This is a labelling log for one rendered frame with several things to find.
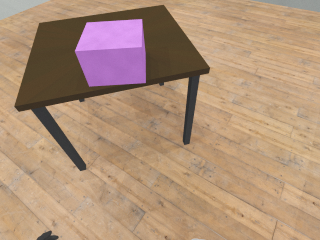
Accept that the carton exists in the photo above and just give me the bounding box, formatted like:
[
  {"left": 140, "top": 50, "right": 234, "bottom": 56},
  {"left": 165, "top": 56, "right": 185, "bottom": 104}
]
[{"left": 75, "top": 19, "right": 146, "bottom": 87}]

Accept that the left robot hand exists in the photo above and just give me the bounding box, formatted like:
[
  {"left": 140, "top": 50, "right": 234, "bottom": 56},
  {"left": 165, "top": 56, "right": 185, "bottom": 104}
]
[{"left": 37, "top": 230, "right": 59, "bottom": 240}]

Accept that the table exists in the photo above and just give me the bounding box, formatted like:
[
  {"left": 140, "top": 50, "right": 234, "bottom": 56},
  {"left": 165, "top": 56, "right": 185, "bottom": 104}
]
[{"left": 14, "top": 5, "right": 210, "bottom": 171}]

